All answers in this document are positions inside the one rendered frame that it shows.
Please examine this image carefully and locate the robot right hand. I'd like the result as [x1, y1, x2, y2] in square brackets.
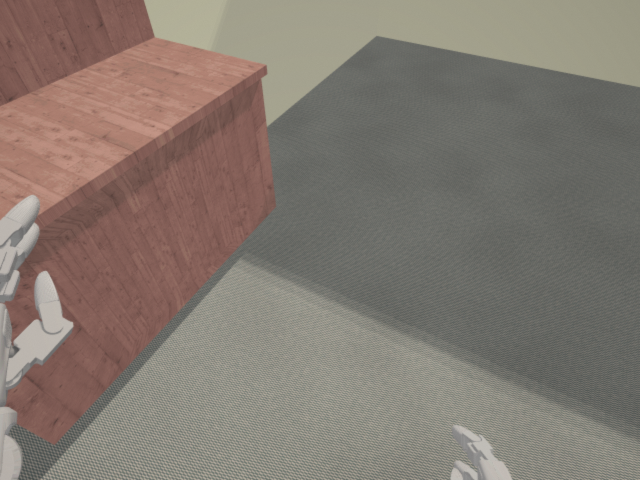
[450, 425, 512, 480]

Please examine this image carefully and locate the robot left hand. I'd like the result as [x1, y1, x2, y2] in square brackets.
[0, 195, 73, 407]

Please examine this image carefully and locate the counter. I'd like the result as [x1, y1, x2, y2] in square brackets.
[0, 0, 276, 445]

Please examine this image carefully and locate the left robot forearm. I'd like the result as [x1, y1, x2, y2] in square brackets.
[0, 407, 23, 480]

